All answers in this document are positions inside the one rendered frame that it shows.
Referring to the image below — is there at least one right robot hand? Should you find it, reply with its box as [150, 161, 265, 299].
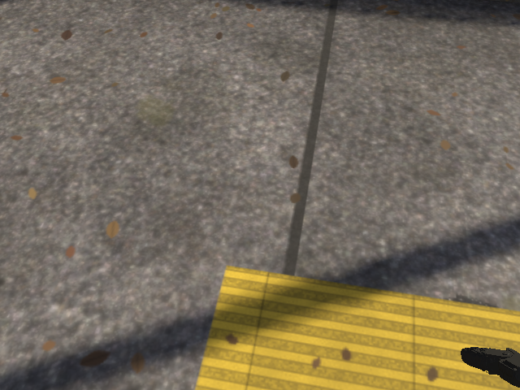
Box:
[461, 347, 520, 388]

